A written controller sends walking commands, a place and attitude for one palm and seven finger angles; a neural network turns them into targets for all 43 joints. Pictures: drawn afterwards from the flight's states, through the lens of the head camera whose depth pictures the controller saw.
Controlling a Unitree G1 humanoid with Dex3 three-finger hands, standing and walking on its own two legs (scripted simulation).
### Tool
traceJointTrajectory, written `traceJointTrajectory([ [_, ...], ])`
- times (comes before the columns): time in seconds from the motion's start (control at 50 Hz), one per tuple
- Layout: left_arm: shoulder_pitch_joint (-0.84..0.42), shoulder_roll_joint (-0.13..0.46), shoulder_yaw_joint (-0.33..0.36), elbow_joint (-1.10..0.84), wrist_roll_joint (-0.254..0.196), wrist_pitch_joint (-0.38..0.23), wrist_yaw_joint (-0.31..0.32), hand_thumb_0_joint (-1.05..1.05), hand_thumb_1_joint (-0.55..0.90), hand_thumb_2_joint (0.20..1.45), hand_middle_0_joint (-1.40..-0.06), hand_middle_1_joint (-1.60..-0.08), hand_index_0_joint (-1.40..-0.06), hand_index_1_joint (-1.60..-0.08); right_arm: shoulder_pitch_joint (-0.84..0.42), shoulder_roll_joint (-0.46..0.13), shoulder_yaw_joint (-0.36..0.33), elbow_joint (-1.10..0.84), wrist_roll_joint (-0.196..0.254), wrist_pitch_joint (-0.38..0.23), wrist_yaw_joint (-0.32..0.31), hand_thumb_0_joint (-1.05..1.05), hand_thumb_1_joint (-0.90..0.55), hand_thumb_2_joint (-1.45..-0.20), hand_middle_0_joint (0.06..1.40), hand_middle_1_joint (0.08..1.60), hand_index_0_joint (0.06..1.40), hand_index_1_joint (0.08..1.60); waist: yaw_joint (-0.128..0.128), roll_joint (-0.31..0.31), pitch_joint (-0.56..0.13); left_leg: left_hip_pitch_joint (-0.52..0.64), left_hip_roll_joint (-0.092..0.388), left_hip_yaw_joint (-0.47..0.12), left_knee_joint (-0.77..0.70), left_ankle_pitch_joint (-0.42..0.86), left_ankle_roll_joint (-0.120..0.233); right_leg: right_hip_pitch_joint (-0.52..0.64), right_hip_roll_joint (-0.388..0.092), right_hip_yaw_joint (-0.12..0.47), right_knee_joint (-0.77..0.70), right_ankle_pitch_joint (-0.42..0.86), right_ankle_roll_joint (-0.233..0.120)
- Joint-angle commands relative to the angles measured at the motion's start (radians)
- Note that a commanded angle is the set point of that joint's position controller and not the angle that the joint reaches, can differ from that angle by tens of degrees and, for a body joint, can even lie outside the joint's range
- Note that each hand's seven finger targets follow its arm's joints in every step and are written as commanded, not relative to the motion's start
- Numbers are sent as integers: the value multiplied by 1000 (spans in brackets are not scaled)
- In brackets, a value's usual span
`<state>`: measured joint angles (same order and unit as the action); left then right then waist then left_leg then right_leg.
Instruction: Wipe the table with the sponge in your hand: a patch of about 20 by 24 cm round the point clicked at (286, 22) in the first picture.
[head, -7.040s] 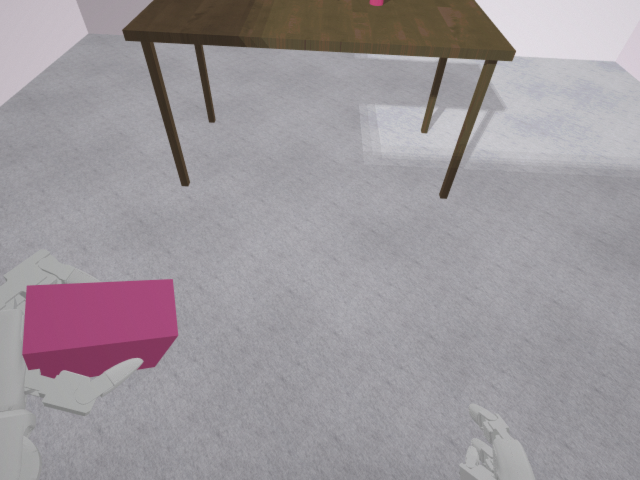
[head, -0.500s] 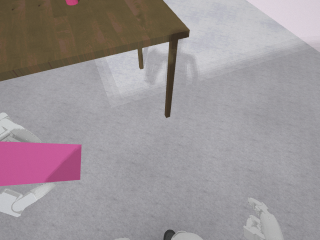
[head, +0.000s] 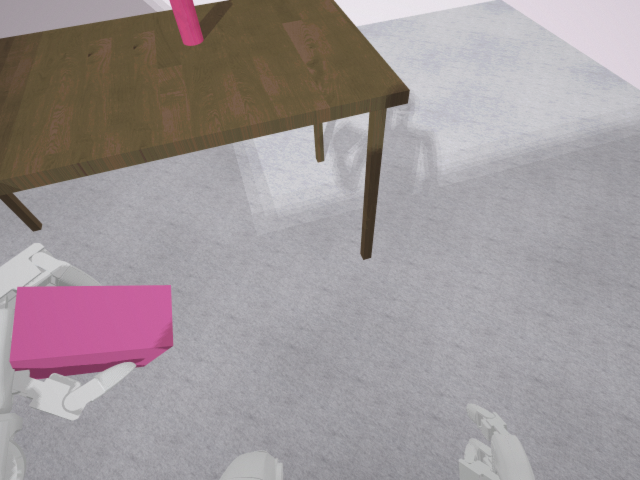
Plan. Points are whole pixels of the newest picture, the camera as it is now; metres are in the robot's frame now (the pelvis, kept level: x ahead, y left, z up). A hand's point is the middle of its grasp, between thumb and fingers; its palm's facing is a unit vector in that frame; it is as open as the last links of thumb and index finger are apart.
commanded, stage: take the last steps up to it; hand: left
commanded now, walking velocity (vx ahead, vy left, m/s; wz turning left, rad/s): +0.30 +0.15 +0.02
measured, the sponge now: (113, 332) +0.23 +0.20 +0.14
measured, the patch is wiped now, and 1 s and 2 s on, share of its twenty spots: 0.00 0.00 0.00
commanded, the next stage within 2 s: none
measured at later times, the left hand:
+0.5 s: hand (52, 224) +0.33 +0.28 +0.18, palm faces +0.34 -0.80 -0.49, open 10.0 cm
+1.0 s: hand (35, 153) +0.44 +0.36 +0.18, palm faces +0.39 -0.79 -0.47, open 10.0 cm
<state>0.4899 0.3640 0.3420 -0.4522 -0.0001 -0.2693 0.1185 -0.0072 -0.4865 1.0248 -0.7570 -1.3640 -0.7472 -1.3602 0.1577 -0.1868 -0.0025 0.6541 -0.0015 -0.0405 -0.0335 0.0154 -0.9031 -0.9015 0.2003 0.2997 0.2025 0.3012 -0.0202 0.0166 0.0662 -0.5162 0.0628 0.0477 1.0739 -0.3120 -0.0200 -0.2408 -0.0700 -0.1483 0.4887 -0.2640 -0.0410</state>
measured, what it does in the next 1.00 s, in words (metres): walks ahead: left foot, then right foot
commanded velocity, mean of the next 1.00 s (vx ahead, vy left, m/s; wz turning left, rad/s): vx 0.30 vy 0.15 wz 0.02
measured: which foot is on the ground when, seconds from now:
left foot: up 0.00-0.22, down 0.24-0.56, up 0.58-0.92, down 0.94-1.00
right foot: down 0.00-0.24, up 0.26-0.54, down 0.56-0.94, up 0.96-1.00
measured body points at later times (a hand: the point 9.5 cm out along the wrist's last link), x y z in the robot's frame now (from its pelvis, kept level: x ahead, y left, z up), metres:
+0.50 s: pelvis +0.11 +0.06 -0.01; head +0.15 +0.05 +0.44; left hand +0.31 +0.33 +0.21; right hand +0.28 -0.14 -0.11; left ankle +0.08 +0.17 -0.74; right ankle +0.15 -0.04 -0.72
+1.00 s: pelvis +0.22 +0.13 -0.02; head +0.26 +0.14 +0.43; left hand +0.42 +0.40 +0.20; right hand +0.39 -0.13 -0.10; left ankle +0.28 +0.26 -0.74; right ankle +0.17 -0.01 -0.71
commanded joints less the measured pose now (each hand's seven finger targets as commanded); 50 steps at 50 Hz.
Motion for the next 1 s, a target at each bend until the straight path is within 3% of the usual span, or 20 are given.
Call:
traceJointTrajectory([
  [0.0,45,188,193,-190,-27,-56,44,0,100,1300,-1200,-1600,-1200,-1600,-60,-90,-42,-167,-1,-34,-1,0,-900,-900,200,300,200,300,32,-164,-169,-54,20,50,-259,29,-2,231,-240,199,-174,342,-92],
  [0.12,-34,184,160,-285,-17,-27,73,0,100,1300,-1200,-1600,-1200,-1600,-38,-101,-63,-195,-3,-64,-13,0,-900,-900,200,300,200,300,43,-219,-205,137,-34,143,-510,35,20,241,-244,191,-100,365,-78],
  [0.18,-87,185,149,-338,-15,-34,78,0,100,1300,-1200,-1600,-1200,-1600,-11,-128,-86,-198,1,-73,-32,0,-900,-900,200,300,200,300,4,-62,-246,436,-25,130,-671,158,48,98,-162,108,160,370,-7],
  [0.22,-81,177,140,-385,-13,-51,79,0,100,1300,-1200,-1600,-1200,-1600,-4,-150,-97,-209,9,-77,-28,0,-900,-900,200,300,200,300,8,302,-281,703,296,-295,-689,535,218,-295,0,19,563,-309,65],
  [0.24,-85,205,135,-364,4,-56,78,0,100,1300,-1200,-1600,-1200,-1600,0,-136,-91,-212,14,-90,-21,0,-900,-900,200,300,200,300,8,245,-234,673,328,-356,-717,542,256,-367,15,71,704,-392,46],
  [0.34,-55,211,168,-408,-17,-47,60,0,100,1300,-1200,-1600,-1200,-1600,-27,-119,-71,-163,22,-114,-12,0,-900,-900,200,300,200,300,26,231,-127,437,234,-123,-758,303,229,-366,-60,56,560,-192,69],
  [0.48,4,157,150,-252,-31,-13,49,0,100,1300,-1200,-1600,-1200,-1600,-17,-117,-51,-160,12,-113,-21,0,-900,-900,200,300,200,300,25,147,-171,353,177,15,-623,380,138,-13,45,-80,88,-34,64],
  [0.52,-26,170,161,-185,-22,-3,46,0,100,1300,-1200,-1600,-1200,-1600,-22,-115,-56,-150,16,-89,-24,0,-900,-900,200,300,200,300,35,-36,-220,205,117,67,-335,250,99,198,-56,53,-61,80,13],
  [0.54,-16,187,165,-135,-15,5,43,0,100,1300,-1200,-1600,-1200,-1600,-21,-92,-53,-163,13,-73,-22,0,-900,-900,200,300,200,300,31,-298,-236,-29,-8,120,-65,-15,54,335,-276,426,-116,193,-86],
  [0.56,-44,211,195,-130,-33,2,42,0,100,1300,-1200,-1600,-1200,-1600,-69,-110,-53,-184,9,-70,-13,0,-900,-900,200,300,200,300,43,-347,-194,-207,-47,11,148,-237,25,361,-435,676,-184,277,-160],
  [0.58,-103,198,196,-140,-38,-8,37,0,100,1300,-1200,-1600,-1200,-1600,-46,-117,-59,-161,9,-69,-7,0,-900,-900,200,300,200,300,25,-253,-169,-203,1,-97,226,-178,13,286,-440,639,-206,165,-157],
  [0.64,-76,209,192,-205,-28,-40,27,0,100,1300,-1200,-1600,-1200,-1600,-70,-105,-45,-146,6,-37,-1,0,-900,-900,200,300,200,300,31,-97,-125,-199,58,-95,202,-73,-6,172,-350,371,-171,242,-126],
  [0.68,-78,185,154,-240,-19,-56,30,0,100,1300,-1200,-1600,-1200,-1600,-80,-104,-35,-149,1,-32,4,0,-900,-900,200,300,200,300,18,-134,-114,-150,66,-50,98,-7,-7,114,-302,203,-174,302,-92],
  [0.82,-49,222,192,-396,-17,-45,73,0,100,1300,-1200,-1600,-1200,-1600,-48,-98,-62,-193,-6,-71,-11,0,-900,-900,200,300,200,300,52,-162,-182,147,-5,128,-432,46,12,134,-267,142,-96,338,-77],
  [0.88,-35,199,196,-371,-21,-45,80,0,100,1300,-1200,-1600,-1200,-1600,-8,-109,-77,-200,0,-71,-30,0,-900,-900,200,300,200,300,19,-41,-226,353,-34,166,-628,153,13,104,-176,59,101,247,-14],
  [0.9,-48,191,192,-366,-22,-52,79,0,100,1300,-1200,-1600,-1200,-1600,12,-126,-87,-198,7,-70,-35,0,-900,-900,200,300,200,300,2,108,-246,471,25,75,-659,168,40,-1,-129,31,277,174,17],
  [0.92,-58,173,184,-375,-23,-63,78,0,100,1300,-1200,-1600,-1200,-1600,1,-154,-98,-203,9,-67,-31,0,-900,-900,200,300,200,300,4,347,-254,578,226,-205,-688,320,133,-219,-20,-19,499,-225,64],
  [0.94,-28,180,169,-312,-13,-67,76,0,100,1300,-1200,-1600,-1200,-1600,3,-145,-95,-215,11,-73,-28,0,-900,-900,200,300,200,300,11,315,-212,543,335,-387,-742,405,214,-305,21,41,679,-421,56],
  [0.96,-33,179,165,-195,-8,-65,60,0,100,1300,-1200,-1600,-1200,-1600,2,-155,-95,-197,14,-76,-19,0,-900,-900,200,300,200,300,9,198,-159,427,347,-367,-778,255,240,-344,-3,83,745,-387,48],
  [0.98,-57,205,189,-197,-20,-56,54,0,100,1300,-1200,-1600,-1200,-1600,-22,-142,-86,-182,14,-74,-24,0,-900,-900,200,300,200,300,13,227,-161,402,341,-343,-774,174,261,-376,-45,92,754,-347,64],
])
